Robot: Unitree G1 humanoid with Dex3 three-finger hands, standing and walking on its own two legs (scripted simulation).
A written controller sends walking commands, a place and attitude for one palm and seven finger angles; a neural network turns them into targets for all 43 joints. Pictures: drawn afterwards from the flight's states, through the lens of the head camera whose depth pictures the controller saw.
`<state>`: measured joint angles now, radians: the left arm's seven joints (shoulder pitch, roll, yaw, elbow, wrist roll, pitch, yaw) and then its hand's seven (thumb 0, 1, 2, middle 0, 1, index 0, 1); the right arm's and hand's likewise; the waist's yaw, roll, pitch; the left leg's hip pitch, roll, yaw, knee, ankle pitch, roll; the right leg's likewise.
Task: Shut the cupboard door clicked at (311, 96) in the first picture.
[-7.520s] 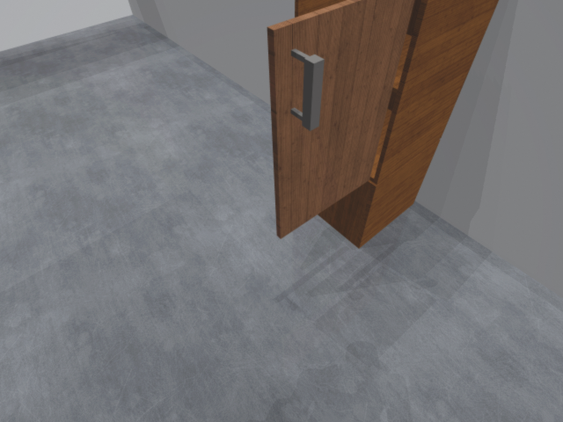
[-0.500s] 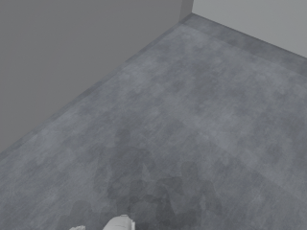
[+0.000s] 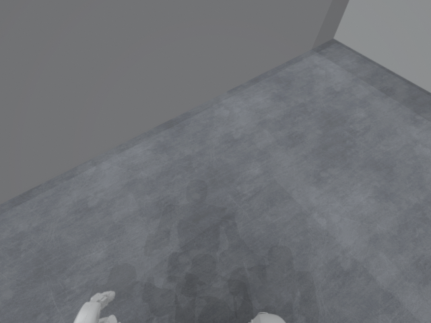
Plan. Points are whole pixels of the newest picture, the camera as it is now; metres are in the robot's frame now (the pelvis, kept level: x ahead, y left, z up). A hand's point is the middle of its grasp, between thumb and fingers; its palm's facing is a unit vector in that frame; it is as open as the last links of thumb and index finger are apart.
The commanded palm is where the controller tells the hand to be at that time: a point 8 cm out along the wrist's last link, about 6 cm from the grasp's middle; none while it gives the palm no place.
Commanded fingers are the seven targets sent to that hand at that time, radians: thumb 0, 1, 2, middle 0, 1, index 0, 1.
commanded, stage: walk to a spot facing it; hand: left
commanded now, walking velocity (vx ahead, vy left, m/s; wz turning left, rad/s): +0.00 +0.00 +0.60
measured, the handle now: out of the picture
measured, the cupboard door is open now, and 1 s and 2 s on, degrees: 88 88 88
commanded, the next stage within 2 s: none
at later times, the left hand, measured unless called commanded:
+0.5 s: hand out of the picture +0.00 +0.19 -0.18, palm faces +0.35 -0.90 -0.25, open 7.3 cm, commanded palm none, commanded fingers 0.00 0.90 0.90 -0.20 -0.30 -0.20 -0.30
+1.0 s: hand out of the picture +0.06 +0.21 -0.16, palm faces +0.56 -0.79 -0.27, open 7.4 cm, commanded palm none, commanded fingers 0.00 0.90 0.90 -0.20 -0.30 -0.20 -0.30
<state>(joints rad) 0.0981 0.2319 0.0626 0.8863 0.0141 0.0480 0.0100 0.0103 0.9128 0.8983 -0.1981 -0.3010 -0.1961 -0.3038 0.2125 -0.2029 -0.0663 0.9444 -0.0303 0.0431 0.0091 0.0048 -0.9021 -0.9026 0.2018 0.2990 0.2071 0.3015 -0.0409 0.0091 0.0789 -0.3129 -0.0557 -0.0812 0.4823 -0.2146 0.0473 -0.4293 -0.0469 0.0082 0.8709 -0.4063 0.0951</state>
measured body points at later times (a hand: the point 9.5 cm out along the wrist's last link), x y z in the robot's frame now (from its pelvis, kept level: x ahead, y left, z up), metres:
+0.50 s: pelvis +0.02 -0.02 -0.01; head +0.08 +0.00 +0.43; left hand -0.02 +0.23 -0.16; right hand +0.22 -0.24 -0.15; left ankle +0.00 +0.09 -0.73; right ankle -0.01 -0.15 -0.74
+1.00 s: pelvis +0.07 -0.03 -0.01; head +0.12 -0.01 +0.43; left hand +0.03 +0.25 -0.14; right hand +0.25 -0.21 -0.17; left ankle +0.00 +0.08 -0.74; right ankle +0.13 -0.14 -0.74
